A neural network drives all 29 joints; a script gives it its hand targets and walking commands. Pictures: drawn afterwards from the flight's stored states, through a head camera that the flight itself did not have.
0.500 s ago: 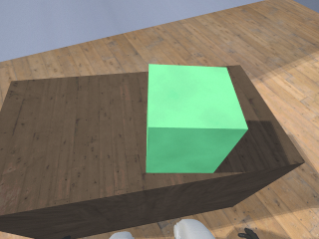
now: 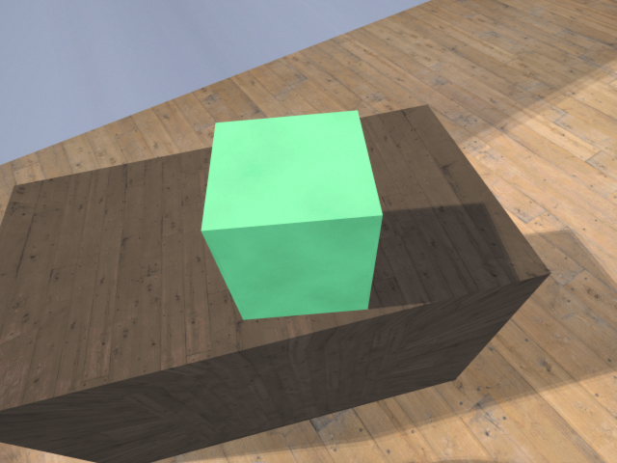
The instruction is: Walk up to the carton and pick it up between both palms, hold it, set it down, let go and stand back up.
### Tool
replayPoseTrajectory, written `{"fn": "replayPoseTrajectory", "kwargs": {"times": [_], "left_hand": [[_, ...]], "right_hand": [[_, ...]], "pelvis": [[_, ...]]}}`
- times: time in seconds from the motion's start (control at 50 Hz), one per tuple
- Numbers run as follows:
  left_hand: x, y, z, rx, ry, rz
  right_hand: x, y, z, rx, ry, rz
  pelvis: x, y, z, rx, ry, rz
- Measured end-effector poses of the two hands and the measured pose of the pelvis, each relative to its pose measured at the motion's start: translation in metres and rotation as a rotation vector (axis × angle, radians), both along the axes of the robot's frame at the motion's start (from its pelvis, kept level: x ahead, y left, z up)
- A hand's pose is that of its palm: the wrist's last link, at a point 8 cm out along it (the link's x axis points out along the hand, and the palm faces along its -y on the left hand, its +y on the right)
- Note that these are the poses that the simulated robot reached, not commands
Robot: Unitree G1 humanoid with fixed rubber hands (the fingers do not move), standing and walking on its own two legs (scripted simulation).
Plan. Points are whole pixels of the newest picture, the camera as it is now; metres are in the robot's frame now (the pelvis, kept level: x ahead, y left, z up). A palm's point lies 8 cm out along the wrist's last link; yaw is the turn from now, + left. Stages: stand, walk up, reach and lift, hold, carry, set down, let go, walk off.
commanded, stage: walk up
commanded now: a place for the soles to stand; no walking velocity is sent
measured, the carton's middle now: (296, 222) +0.45 +0.03 +0.01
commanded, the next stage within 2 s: none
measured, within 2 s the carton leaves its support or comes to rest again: neither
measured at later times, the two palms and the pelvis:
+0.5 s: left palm out of the picture +0.01 +0.27 -0.13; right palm out of the picture +0.00 -0.21 -0.14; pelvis +0.01 +0.02 +0.00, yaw -1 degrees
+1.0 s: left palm out of the picture +0.04 +0.25 -0.14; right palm out of the picture +0.03 -0.23 -0.14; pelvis +0.02 +0.02 +0.00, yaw -3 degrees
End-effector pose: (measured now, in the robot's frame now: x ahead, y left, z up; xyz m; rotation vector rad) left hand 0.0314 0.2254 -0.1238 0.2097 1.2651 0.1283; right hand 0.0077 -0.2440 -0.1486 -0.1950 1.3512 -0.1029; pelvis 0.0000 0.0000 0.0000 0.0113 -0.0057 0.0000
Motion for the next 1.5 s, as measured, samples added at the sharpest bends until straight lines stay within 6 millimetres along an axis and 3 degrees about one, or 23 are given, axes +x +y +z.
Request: {"fn": "replayPoseTrajectory", "kwargs": {"times": [0.1,0.3,0.5,0.78,0.9,1.14,1.32,1.42,1.5], "left_hand": [[-0.005,0.007,-0.012,-0.01,0.006,0.0],[-0.009,0.026,-0.011,-0.009,0.001,-0.014],[-0.021,0.043,-0.007,0.022,0.095,-0.024],[0.012,0.032,-0.011,0.018,0.049,-0.055],[0.017,0.027,-0.014,0.006,0.042,-0.062],[0.004,0.036,-0.011,0.029,0.089,-0.07],[0.007,0.039,-0.011,0.053,0.119,-0.096],[0.015,0.025,-0.009,0.061,0.106,-0.101],[0.016,0.009,-0.007,0.051,0.096,-0.082]], "right_hand": [[-0.001,0.004,0.006,-0.024,-0.002,0.007],[0.009,0.013,0.01,-0.032,-0.06,0.001],[-0.005,0.029,0.005,-0.003,0.03,-0.01],[0.018,0.016,0.004,-0.032,-0.012,-0.024],[0.024,0.014,0.005,-0.037,-0.028,-0.027],[0.005,0.018,0.003,-0.027,0.012,-0.056],[-0.013,0.02,0.003,-0.022,0.012,-0.089],[-0.029,0.008,0.001,-0.013,0.056,-0.106],[-0.029,-0.005,-0.001,-0.01,0.074,-0.097]], "pelvis": [[-0.004,0.0,-0.003,0.002,-0.013,-0.001],[0.003,0.016,-0.001,-0.012,-0.035,-0.01],[0.012,0.024,0.001,-0.004,-0.013,-0.023],[0.027,0.02,-0.002,-0.005,-0.02,-0.041],[0.026,0.018,-0.003,-0.007,-0.027,-0.05],[0.022,0.02,-0.002,-0.005,-0.027,-0.074],[0.02,0.014,-0.003,0.017,-0.023,-0.09],[0.024,-0.003,-0.003,0.011,-0.018,-0.087],[0.026,-0.013,-0.003,-0.004,-0.011,-0.079]]}}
